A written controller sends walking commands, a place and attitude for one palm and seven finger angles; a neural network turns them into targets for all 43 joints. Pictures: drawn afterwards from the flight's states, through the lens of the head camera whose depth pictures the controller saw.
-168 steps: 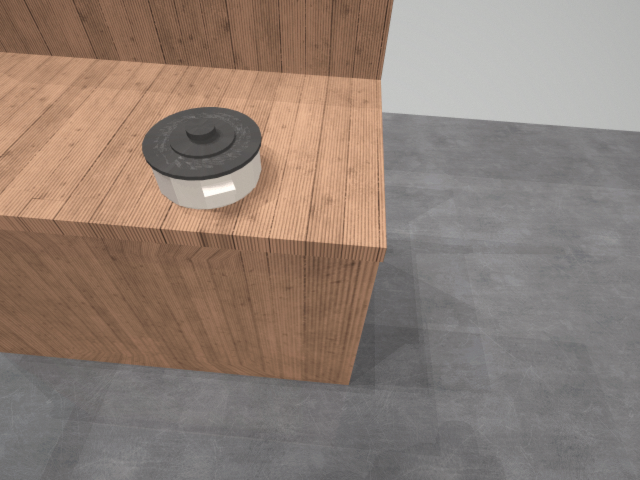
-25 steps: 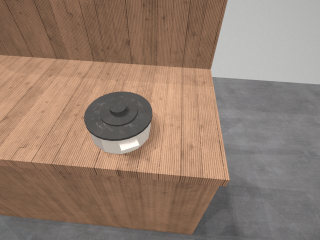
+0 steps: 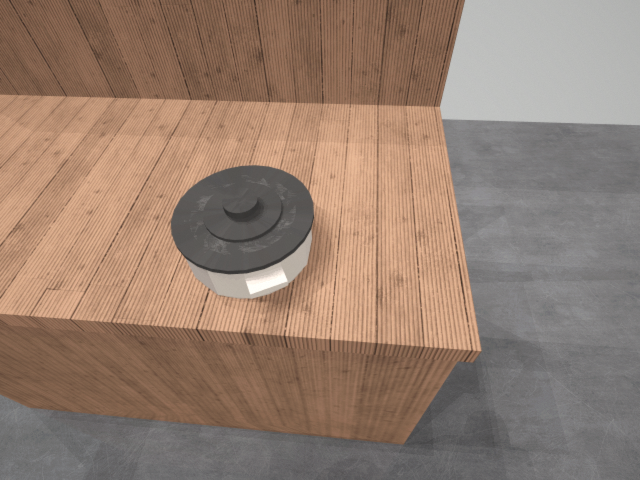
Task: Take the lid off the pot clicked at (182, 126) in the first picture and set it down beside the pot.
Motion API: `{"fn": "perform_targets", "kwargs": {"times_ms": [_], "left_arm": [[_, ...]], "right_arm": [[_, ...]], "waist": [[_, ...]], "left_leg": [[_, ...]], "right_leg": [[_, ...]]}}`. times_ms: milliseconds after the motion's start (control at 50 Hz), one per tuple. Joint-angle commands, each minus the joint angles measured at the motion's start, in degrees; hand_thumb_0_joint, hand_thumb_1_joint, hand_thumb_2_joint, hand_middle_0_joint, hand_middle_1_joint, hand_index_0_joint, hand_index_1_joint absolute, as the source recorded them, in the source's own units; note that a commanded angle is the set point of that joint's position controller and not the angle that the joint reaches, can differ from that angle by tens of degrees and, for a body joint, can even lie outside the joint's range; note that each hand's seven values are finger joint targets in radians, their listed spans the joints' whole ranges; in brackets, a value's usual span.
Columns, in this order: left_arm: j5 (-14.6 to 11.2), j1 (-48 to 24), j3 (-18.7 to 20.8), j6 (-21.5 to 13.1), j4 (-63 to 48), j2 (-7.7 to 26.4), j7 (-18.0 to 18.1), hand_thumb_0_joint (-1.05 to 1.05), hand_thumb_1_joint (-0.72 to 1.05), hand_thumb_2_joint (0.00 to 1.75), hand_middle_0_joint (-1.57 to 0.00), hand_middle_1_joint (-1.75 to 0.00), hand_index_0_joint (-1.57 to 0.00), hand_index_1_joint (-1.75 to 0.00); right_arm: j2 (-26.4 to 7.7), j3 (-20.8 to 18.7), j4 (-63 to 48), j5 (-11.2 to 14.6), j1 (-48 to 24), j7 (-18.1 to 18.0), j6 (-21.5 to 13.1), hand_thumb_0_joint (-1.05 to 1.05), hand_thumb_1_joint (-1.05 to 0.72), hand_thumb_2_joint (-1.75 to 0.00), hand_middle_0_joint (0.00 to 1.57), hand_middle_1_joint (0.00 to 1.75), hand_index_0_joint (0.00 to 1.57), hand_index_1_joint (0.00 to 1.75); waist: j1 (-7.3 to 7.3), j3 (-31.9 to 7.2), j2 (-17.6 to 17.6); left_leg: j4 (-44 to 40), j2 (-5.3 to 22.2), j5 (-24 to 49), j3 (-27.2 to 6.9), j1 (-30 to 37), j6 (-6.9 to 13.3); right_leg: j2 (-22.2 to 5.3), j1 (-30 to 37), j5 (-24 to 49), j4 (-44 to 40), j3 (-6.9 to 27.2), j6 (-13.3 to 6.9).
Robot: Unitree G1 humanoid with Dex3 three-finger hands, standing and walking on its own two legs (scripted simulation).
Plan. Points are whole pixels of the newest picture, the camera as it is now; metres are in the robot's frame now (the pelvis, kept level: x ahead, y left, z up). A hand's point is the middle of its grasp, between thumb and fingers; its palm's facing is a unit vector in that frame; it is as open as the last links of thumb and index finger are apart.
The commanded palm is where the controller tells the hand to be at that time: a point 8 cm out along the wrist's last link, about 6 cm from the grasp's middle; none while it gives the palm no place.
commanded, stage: look again from close up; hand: left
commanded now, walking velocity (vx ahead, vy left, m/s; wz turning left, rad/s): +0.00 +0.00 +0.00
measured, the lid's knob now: (240, 202) +0.46 +0.14 +0.08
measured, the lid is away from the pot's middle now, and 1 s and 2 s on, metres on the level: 0.00 0.00 0.00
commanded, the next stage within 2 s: lift the closed hand beside the body in 0.86 s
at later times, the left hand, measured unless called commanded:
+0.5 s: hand out of the picture +0.05 +0.21 -0.16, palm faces -0.02 -0.97 -0.26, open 7.4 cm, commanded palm none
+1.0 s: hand out of the picture +0.03 +0.21 -0.16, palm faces +0.01 -0.97 -0.24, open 7.4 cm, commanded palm +0.09 +0.26 -0.06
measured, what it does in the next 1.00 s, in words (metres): stands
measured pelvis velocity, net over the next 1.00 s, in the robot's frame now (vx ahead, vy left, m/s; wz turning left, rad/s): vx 0.00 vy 0.02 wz -0.02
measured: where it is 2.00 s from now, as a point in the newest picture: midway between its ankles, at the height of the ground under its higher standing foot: outside the picture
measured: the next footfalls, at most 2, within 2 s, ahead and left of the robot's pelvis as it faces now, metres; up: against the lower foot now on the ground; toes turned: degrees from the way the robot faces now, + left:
none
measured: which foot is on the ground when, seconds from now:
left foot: down 0.00-1.00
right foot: down 0.00-1.00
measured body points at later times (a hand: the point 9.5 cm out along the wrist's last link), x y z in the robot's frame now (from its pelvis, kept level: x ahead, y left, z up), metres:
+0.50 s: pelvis +0.00 +0.02 +0.00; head +0.05 +0.01 +0.45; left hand +0.05 +0.26 -0.14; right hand +0.06 -0.21 -0.16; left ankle +0.02 +0.13 -0.73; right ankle -0.10 -0.10 -0.73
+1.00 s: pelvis +0.00 +0.02 +0.00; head +0.04 +0.02 +0.45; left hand +0.03 +0.26 -0.14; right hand +0.04 -0.21 -0.15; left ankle +0.02 +0.13 -0.73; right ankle -0.10 -0.10 -0.73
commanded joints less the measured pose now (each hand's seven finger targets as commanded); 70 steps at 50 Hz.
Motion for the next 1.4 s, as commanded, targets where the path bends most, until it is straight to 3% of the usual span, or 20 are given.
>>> {"fn": "perform_targets", "kwargs": {"times_ms": [0, 220, 280, 360, 740, 920, 940, 960, 980, 1020, 1040, 1080, 1100, 1140, 1180, 1220, 1240, 1300, 1320, 1380], "left_arm": [[0.1, 2.1, 1.3, -0.2, -3.6, 6.8, 0.3, 0.00, 0.90, 0.90, -0.20, -0.30, -0.20, -0.30], [0.4, -1.1, 1.6, 0.8, -7.0, 9.5, -0.2, 0.00, 0.90, 0.90, -0.20, -0.30, -0.20, -0.30], [0.5, -0.8, 1.4, 0.5, -7.3, 9.5, -0.2, 0.00, 0.90, 0.90, -0.20, -0.30, -0.20, -0.30], [0.5, -0.8, 1.4, 0.7, -7.6, 9.7, -0.2, 0.00, 0.90, 0.90, -0.20, -0.30, -0.20, -0.30], [0.4, 2.4, 0.9, 0.7, -4.7, 9.4, -0.5, 0.00, 0.90, 0.90, -0.20, -0.30, -0.20, -0.30], [0.3, 3.4, 0.7, 0.5, -3.7, 9.0, -0.5, 0.00, 0.90, 0.90, -0.20, -0.30, -0.20, -0.30], [1.5, 6.4, 0.7, -1.0, -3.1, 8.5, 1.2, 0.00, 0.90, 0.90, -0.20, -0.30, -0.20, -0.30], [-4.6, -28.3, 5.5, -9.8, -68.1, 18.8, 1.4, 0.00, 0.90, 0.90, -0.24, -0.35, -0.24, -0.35], [-0.7, -5.4, 6.4, -5.8, -60.3, 18.0, 3.8, 0.00, 0.90, 0.90, -0.29, -0.40, -0.29, -0.40], [-2.2, 10.0, 0.9, 2.4, -48.0, 4.6, 6.2, 0.00, 0.90, 0.90, -0.38, -0.49, -0.38, -0.49], [-0.6, 9.7, 1.7, 3.4, -48.3, 4.9, 6.2, 0.00, 0.90, 0.90, -0.42, -0.54, -0.42, -0.54], [0.9, 19.2, 3.9, 4.6, -34.6, 3.3, 4.4, 0.00, 0.90, 0.90, -0.51, -0.64, -0.51, -0.64], [1.0, 21.7, 4.1, 4.5, -32.9, 3.1, 2.9, 0.00, 0.90, 0.90, -0.55, -0.68, -0.55, -0.68], [0.6, 26.3, 5.8, 2.4, -38.4, 5.1, 1.1, 0.00, 0.90, 0.90, -0.64, -0.78, -0.64, -0.78], [-0.6, 19.3, 9.4, -1.0, -58.2, 11.1, 0.7, 0.00, 0.90, 0.90, -0.73, -0.88, -0.73, -0.88], [-1.4, 14.7, 13.1, -2.7, -66.0, 15.9, 1.6, 0.00, 0.90, 0.90, -0.82, -0.97, -0.82, -0.97], [-1.6, 10.9, 11.1, -3.0, -67.7, 14.2, 1.5, 0.00, 0.90, 0.90, -0.86, -1.02, -0.86, -1.02], [-1.8, 6.5, 7.5, -3.1, -60.4, 9.6, 1.1, 0.00, 0.90, 0.90, -0.99, -1.16, -0.99, -1.16], [-1.7, 5.4, 7.6, -3.8, -60.4, 10.3, 1.0, 0.00, 0.90, 0.90, -1.04, -1.21, -1.04, -1.21], [-2.4, 5.9, 7.5, -5.7, -69.9, 11.5, 0.5, 0.00, 0.90, 0.90, -1.17, -1.36, -1.17, -1.36]], "right_arm": [[-5.5, -0.9, -3.1, -0.3, 1.3, -0.1, -0.8, 0.00, -0.90, -0.90, 0.20, 0.30, 0.20, 0.30], [-8.4, -0.9, -6.0, -0.4, -2.4, 0.3, -0.8, 0.00, -0.90, -0.90, 0.20, 0.30, 0.20, 0.30], [-8.3, -0.8, -6.1, -0.3, -2.8, 0.3, -0.8, 0.00, -0.90, -0.90, 0.20, 0.30, 0.20, 0.30], [-8.5, -0.8, -6.2, -0.2, -2.6, 0.3, -0.9, 0.00, -0.90, -0.90, 0.20, 0.30, 0.20, 0.30], [-7.9, -0.2, -3.6, 0.3, -1.2, 0.2, -1.1, 0.00, -0.90, -0.90, 0.20, 0.30, 0.20, 0.30], [-6.9, 0.1, -2.2, 0.4, -0.4, 0.0, -1.3, 0.00, -0.90, -0.90, 0.20, 0.30, 0.20, 0.30], [-8.2, -0.3, -6.0, 0.5, -1.7, 0.5, -2.5, 0.00, -0.90, -0.90, 0.20, 0.30, 0.20, 0.30], [-12.6, -0.8, -20.0, 3.6, 0.0, 0.2, -11.8, 0.00, -0.90, -0.90, 0.20, 0.30, 0.20, 0.30], [-11.4, 1.0, -18.9, 3.2, -2.2, -2.1, -16.1, 0.00, -0.90, -0.90, 0.20, 0.30, 0.20, 0.30], [-8.8, 0.7, -15.3, 3.7, -3.2, -1.8, -16.2, 0.00, -0.90, -0.90, 0.20, 0.30, 0.20, 0.30], [-8.2, 0.1, -18.0, 2.6, -3.9, -1.0, -16.1, 0.00, -0.90, -0.90, 0.20, 0.30, 0.20, 0.30], [-8.8, -2.3, -20.2, 1.9, -5.9, -0.5, -13.5, 0.00, -0.90, -0.90, 0.20, 0.30, 0.20, 0.30], [-8.7, -2.7, -22.1, 2.0, -7.3, 0.1, -11.6, 0.00, -0.90, -0.90, 0.20, 0.30, 0.20, 0.30], [-8.8, -3.0, -26.9, 2.6, -9.4, 0.8, -9.9, 0.00, -0.90, -0.90, 0.20, 0.30, 0.20, 0.30], [-8.4, -1.9, -32.0, 2.3, -9.8, 0.6, -10.4, 0.00, -0.90, -0.90, 0.20, 0.30, 0.20, 0.30], [-7.6, -1.1, -33.6, 1.9, -9.7, -0.4, -10.1, 0.00, -0.90, -0.90, 0.20, 0.30, 0.20, 0.30], [-7.5, -0.6, -34.7, 1.8, -10.0, -1.0, -9.8, 0.00, -0.90, -0.90, 0.20, 0.30, 0.20, 0.30], [-7.6, -0.1, -35.1, 1.8, -9.1, -2.2, -8.5, 0.00, -0.90, -0.90, 0.20, 0.30, 0.20, 0.30], [-7.8, -0.2, -35.5, 2.1, -9.0, -2.5, -8.4, 0.00, -0.90, -0.90, 0.20, 0.30, 0.20, 0.30], [-7.9, -0.2, -37.2, 1.6, -9.7, -3.4, -9.5, 0.00, -0.90, -0.90, 0.20, 0.30, 0.20, 0.30]], "waist": [[0.22, -0.6, -2.5], [1.13, -3.1, -1.7], [0.97, -4.2, -3.6], [0.88, -5.5, -2.0], [1.09, -3.4, -3.3], [1.14, -3.1, -4.3], [0.93, -4.8, -11.9], [2.55, -28.1, -2.8], [3.34, -31.6, 15.5], [3.15, -22.3, 11.8], [2.96, -14.8, 5.5], [3.42, -2.7, -10.6], [3.39, 2.5, -14.6], [4.68, 4.4, -12.8], [5.03, -4.1, -3.6], [4.31, -6.8, -0.4], [3.16, -5.9, 1.0], [0.84, 0.0, -2.3], [0.33, 1.4, -3.8], [1.90, -4.0, 1.8]], "left_leg": [[-1.9, 2.8, 17.6, -3.9, 6.8, 3.1], [-5.0, 3.8, 18.9, -6.0, 8.4, 3.6], [-4.4, 3.5, 20.0, -5.5, 9.2, 3.5], [-4.8, 3.7, 21.7, -5.5, 10.5, 3.6], [-6.5, 3.8, 18.5, -5.3, 10.2, 3.8], [-6.6, 3.9, 19.7, -5.0, 10.2, 3.8], [4.4, 4.3, 26.3, -3.8, 9.6, 3.0], [-7.7, -0.8, 33.9, -4.8, 21.5, 2.1], [-8.8, 1.0, 42.8, -4.8, 33.8, 2.3], [-9.6, 1.3, 43.2, -5.9, 28.8, 0.7], [-10.1, 1.0, 36.7, -4.8, 23.9, 0.8], [-9.9, 0.3, 24.7, -2.7, 11.6, 1.4], [-10.3, -0.2, 19.6, -2.4, 7.3, 1.6], [-10.8, -0.8, 17.6, -1.0, 5.3, 1.5], [-10.5, -1.2, 21.3, -0.4, 11.3, 1.7], [-9.9, -0.8, 19.1, 0.3, 13.7, 1.7], [-10.2, -1.3, 15.5, 0.6, 13.0, 1.7], [-10.1, -1.8, 6.4, 0.5, 11.5, 2.2], [-9.6, -1.8, 4.2, 0.5, 11.8, 2.4], [-10.0, -2.1, 3.1, 0.8, 16.1, 2.5]], "right_leg": [[-6.5, -7.8, 27.8, -3.5, 4.6, -0.8], [-6.5, -7.4, 18.9, -2.7, 4.1, 0.0], [-7.0, -7.1, 21.6, -3.2, 4.9, 0.2], [-7.0, -6.8, 21.4, -2.5, 4.7, 0.3], [-7.9, -6.6, 20.0, -4.9, 4.9, 0.4], [-8.3, -5.7, 23.5, -5.6, 5.0, 0.3], [-8.1, -7.8, 42.6, -5.4, 7.6, 1.5], [-4.3, -1.9, 40.8, -1.1, 1.9, 0.8], [-2.1, -7.5, 31.2, 2.2, 1.4, -0.3], [-1.9, -9.2, 19.6, 0.8, -1.0, 0.2], [-1.6, -9.3, 17.9, -2.9, -1.6, 0.5], [-1.3, -11.8, 22.1, -7.2, -3.2, 0.9], [-1.3, -13.2, 21.3, -7.8, -3.2, 1.1], [-1.9, -11.9, 21.6, -8.7, -2.5, 0.6], [-2.0, -8.6, 23.8, -7.9, -1.5, 0.5], [-2.1, -8.5, 22.2, -8.8, -0.9, 0.9], [-1.9, -9.8, 19.6, -9.5, -0.5, 1.1], [-1.3, -15.4, 11.3, -11.9, 0.2, 1.7], [-1.3, -17.2, 8.7, -13.5, 0.2, 1.7], [-1.5, -14.8, 5.6, -14.6, 1.4, 1.2]]}}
